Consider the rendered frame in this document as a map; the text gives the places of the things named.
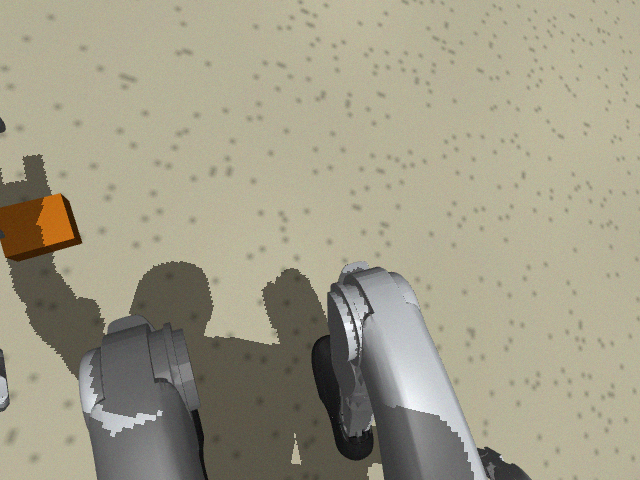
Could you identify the left robot foot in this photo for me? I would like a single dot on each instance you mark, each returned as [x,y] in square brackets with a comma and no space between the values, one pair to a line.
[200,437]

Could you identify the right robot foot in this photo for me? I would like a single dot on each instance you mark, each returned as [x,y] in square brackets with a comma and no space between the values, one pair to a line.
[353,448]

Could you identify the right robot hand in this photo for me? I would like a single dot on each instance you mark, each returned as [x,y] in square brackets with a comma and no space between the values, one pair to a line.
[496,469]

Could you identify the small box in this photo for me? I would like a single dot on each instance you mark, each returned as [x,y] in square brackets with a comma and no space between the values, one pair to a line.
[38,227]

